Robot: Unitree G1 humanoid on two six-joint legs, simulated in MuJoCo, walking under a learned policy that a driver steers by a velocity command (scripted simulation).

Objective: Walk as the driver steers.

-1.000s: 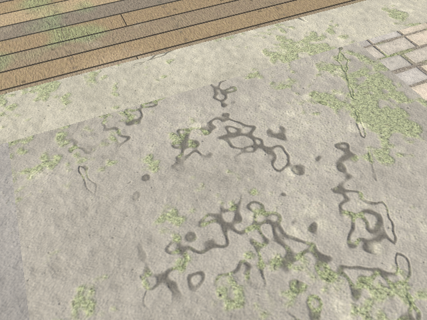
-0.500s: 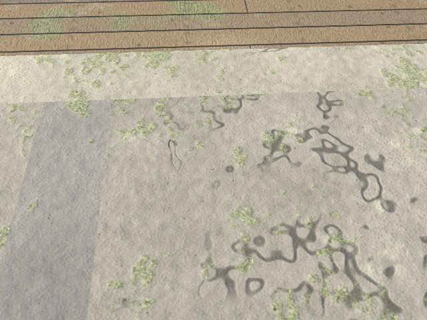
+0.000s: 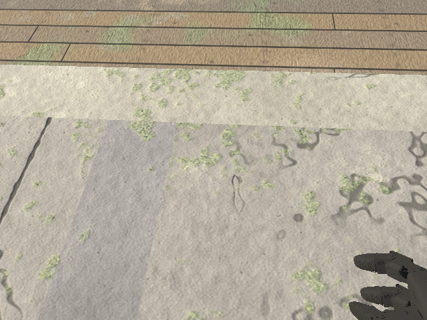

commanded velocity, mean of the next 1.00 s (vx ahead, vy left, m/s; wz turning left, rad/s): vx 0.49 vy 0.00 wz -0.37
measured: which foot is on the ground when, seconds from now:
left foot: up 0.00-0.00, down 0.02-0.42, up 0.44-0.88, down 0.90-1.00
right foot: down 0.00-0.02, up 0.04-0.42, down 0.44-1.00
